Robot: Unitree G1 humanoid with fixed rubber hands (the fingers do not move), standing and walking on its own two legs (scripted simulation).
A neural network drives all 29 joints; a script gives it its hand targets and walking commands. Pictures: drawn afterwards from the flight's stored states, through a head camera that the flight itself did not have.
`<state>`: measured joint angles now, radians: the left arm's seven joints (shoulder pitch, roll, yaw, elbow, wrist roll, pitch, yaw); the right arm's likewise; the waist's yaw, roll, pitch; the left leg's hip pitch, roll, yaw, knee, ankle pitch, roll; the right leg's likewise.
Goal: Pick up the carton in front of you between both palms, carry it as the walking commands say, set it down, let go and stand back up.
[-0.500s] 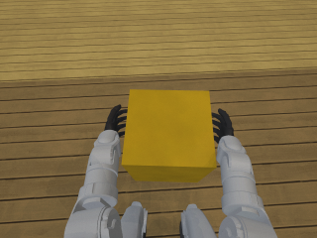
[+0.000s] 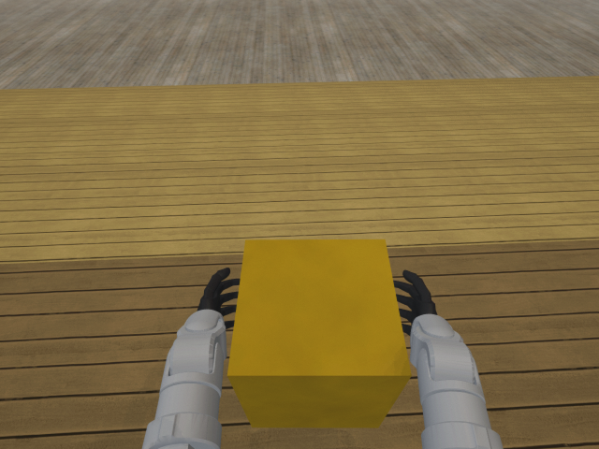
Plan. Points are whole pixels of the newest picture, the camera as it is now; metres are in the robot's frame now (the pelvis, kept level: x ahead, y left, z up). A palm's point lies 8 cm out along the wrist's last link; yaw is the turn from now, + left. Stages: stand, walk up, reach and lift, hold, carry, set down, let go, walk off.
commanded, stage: reach and lift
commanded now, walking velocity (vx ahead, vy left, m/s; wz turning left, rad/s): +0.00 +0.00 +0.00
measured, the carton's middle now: (315, 338) +0.30 +0.00 -0.05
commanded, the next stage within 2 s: hold in 0.96 s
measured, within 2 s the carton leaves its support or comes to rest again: neither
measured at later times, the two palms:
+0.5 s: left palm (208, 312) +0.30 +0.15 +0.03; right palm (421, 316) +0.30 -0.15 +0.04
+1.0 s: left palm (208, 312) +0.29 +0.15 +0.04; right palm (425, 315) +0.29 -0.15 +0.04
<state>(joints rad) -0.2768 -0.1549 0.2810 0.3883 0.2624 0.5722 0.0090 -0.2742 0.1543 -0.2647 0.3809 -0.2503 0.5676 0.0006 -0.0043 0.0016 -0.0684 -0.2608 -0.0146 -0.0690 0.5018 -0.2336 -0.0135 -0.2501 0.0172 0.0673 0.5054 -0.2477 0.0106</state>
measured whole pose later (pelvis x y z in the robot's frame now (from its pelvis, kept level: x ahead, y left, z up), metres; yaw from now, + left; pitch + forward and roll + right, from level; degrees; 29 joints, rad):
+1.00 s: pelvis +0.01 +0.00 +0.01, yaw +0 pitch -6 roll +0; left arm -0.23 -0.15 0.21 0.24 0.26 0.70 0.00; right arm -0.24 0.15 -0.21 0.24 -0.26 0.69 0.02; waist 0.00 0.00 0.03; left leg -0.07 -0.01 -0.07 0.36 -0.19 -0.01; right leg -0.06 0.01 0.07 0.36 -0.20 0.01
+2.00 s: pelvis +0.01 +0.00 +0.01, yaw +0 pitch -8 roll +0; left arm -0.23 -0.15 0.20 0.18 0.26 0.77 0.00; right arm -0.23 0.15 -0.19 0.17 -0.26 0.77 0.02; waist -0.01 -0.01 0.05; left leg -0.03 -0.01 -0.07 0.34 -0.18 -0.01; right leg -0.02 0.01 0.07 0.34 -0.19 0.01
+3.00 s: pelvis +0.25 -0.04 -0.01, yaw +0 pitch +5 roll -1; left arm 0.00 -0.13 0.05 -0.49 0.01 1.18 0.14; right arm 0.02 0.13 -0.07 -0.55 -0.01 1.20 -0.16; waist -0.04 0.05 -0.15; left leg -0.17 0.12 0.09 0.65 -0.48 -0.04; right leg -0.41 -0.01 -0.22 0.55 -0.20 -0.07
